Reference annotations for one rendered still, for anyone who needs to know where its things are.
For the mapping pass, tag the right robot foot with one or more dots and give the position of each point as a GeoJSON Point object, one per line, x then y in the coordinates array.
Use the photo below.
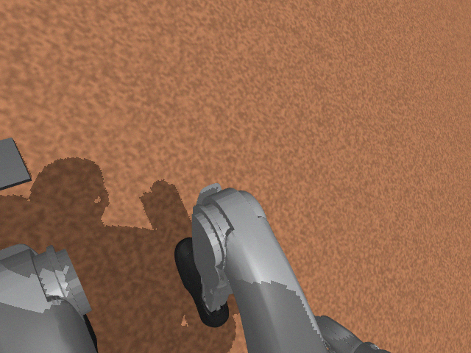
{"type": "Point", "coordinates": [184, 259]}

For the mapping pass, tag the left robot foot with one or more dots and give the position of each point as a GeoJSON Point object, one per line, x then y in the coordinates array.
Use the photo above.
{"type": "Point", "coordinates": [90, 329]}

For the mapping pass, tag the right robot hand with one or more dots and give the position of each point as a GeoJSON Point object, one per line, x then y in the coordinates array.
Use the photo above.
{"type": "Point", "coordinates": [337, 338]}

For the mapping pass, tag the small box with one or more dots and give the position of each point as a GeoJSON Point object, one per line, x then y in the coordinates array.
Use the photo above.
{"type": "Point", "coordinates": [12, 168]}

